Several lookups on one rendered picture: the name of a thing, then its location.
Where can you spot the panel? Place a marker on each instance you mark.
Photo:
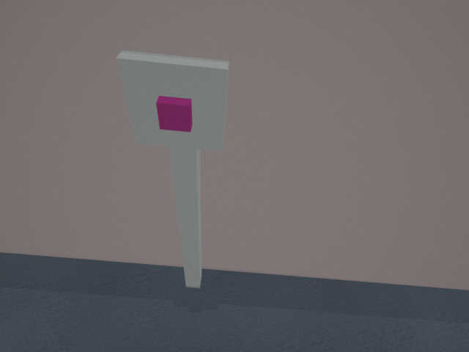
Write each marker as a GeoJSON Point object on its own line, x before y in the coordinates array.
{"type": "Point", "coordinates": [145, 77]}

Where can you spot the button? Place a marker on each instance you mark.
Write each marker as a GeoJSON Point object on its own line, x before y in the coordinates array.
{"type": "Point", "coordinates": [174, 114]}

